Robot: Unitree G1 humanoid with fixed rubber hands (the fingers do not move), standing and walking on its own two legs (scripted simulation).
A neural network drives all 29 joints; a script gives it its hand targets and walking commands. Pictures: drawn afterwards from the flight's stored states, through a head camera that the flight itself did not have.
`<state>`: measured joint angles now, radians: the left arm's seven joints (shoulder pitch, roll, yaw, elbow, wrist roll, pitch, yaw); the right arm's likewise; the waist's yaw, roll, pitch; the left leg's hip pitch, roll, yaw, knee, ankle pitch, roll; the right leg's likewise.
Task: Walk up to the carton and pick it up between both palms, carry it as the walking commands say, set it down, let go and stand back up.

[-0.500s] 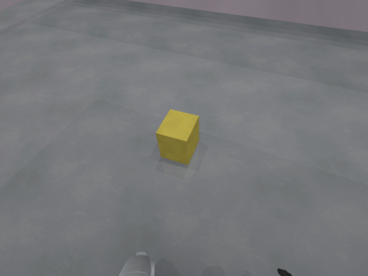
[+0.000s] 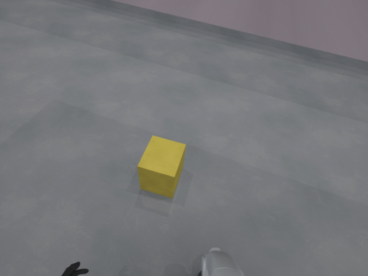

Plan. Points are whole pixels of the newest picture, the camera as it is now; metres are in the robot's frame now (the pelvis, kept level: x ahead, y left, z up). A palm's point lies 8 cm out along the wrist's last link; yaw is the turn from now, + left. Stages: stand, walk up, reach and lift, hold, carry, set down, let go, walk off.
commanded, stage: walk up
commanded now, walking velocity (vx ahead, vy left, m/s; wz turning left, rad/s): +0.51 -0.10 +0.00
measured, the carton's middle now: (162, 167) +0.77 +0.01 -0.66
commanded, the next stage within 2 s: none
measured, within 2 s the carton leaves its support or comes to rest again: neither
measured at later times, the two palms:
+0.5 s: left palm out of the picture +0.16 +0.21 -0.11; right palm (275, 231) +0.24 -0.29 -0.15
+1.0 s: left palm (73, 222) +0.29 +0.26 -0.15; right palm (243, 200) +0.33 -0.22 -0.15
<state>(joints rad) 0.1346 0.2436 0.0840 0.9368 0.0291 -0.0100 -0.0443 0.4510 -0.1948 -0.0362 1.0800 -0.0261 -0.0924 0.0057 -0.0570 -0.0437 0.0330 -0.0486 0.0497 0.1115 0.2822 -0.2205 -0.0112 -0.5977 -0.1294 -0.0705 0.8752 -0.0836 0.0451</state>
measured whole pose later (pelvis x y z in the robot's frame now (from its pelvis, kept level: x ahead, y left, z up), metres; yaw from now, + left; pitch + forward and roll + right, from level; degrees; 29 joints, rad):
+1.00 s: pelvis +0.27 +0.02 -0.01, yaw +0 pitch -1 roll +1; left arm 0.25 0.21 0.05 1.05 0.02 0.04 0.03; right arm 0.20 -0.17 -0.03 1.03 -0.02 -0.01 -0.04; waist 0.00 -0.04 0.02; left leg -0.21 0.03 0.09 0.47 -0.23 -0.01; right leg -0.25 -0.03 -0.07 0.56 -0.28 0.03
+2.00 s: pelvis +0.33 +0.09 +0.00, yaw -10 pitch +3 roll +4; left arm 0.42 0.26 0.10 1.04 0.03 0.02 0.06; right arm 0.20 -0.22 -0.04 0.91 -0.03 0.04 0.03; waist 0.06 -0.03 -0.02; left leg -0.43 0.06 0.04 0.62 -0.27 -0.10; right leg -0.22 -0.13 0.15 0.38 -0.23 0.08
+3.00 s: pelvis +0.42 +0.06 -0.01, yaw -15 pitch +0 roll +1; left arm 0.21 0.22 0.04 0.96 0.02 0.04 0.04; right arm 0.25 -0.19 -0.05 1.02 -0.02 0.07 -0.04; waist 0.00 -0.03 0.01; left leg -0.24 0.01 0.05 0.66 -0.41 -0.01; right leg -0.27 0.00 -0.13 0.38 -0.11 -0.08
